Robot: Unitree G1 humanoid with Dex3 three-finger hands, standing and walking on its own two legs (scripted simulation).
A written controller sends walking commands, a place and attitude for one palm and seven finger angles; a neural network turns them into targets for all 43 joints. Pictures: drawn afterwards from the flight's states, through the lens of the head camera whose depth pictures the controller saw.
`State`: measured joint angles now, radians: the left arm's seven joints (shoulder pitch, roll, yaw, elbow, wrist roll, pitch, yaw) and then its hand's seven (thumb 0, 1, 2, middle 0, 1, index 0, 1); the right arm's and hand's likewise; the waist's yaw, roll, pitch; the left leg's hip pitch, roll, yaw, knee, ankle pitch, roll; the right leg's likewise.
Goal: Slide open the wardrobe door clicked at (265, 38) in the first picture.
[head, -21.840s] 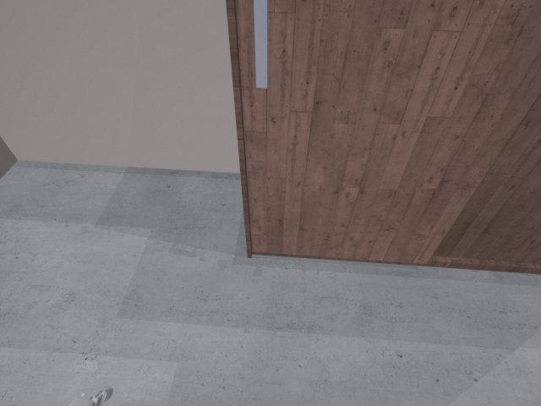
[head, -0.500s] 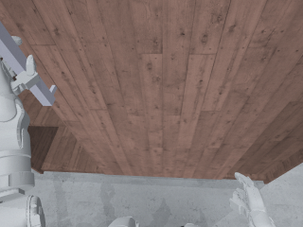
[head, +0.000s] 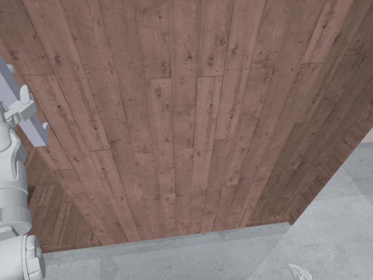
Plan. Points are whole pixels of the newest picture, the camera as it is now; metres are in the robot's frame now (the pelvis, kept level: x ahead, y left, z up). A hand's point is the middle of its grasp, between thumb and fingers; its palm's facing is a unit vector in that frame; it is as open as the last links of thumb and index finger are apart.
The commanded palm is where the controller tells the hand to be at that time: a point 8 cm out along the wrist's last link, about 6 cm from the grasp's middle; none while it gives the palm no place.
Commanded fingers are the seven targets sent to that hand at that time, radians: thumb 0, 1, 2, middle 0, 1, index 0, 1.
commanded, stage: stop walking and hold the door there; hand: left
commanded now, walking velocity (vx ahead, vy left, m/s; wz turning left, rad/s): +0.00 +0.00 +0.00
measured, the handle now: (14, 86) +0.43 +0.35 +0.22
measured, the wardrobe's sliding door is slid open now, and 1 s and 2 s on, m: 0.45 0.45 0.45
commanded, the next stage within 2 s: none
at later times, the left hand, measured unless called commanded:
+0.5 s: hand (26, 103) +0.40 +0.31 +0.21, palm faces +0.53 -0.83 -0.15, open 6.9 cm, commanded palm +0.35 +0.35 +0.19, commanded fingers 0.00 0.90 0.90 -0.45 -1.40 -0.45 -1.40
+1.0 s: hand (20, 107) +0.39 +0.32 +0.21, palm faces +0.31 -0.93 -0.17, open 7.1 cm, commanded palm +0.35 +0.38 +0.19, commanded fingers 0.00 0.90 0.90 -0.45 -1.40 -0.45 -1.40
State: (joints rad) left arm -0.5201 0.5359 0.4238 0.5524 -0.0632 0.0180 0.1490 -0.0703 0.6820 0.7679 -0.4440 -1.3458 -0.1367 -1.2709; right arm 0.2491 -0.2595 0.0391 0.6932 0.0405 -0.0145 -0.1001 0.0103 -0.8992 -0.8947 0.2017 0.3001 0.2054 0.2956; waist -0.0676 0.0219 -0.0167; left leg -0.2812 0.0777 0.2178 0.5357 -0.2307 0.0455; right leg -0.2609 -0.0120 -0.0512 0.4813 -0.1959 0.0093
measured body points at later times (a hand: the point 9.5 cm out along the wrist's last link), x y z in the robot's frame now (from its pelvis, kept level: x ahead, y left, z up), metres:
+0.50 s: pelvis +0.00 +0.01 +0.00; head -0.03 +0.00 +0.45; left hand +0.36 +0.36 +0.22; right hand +0.09 -0.27 -0.11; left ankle +0.04 +0.08 -0.73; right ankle +0.04 -0.13 -0.74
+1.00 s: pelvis -0.05 +0.12 -0.01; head -0.01 +0.10 +0.43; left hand +0.37 +0.37 +0.22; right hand +0.15 -0.12 -0.12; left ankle -0.01 +0.23 -0.67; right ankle -0.06 -0.04 -0.74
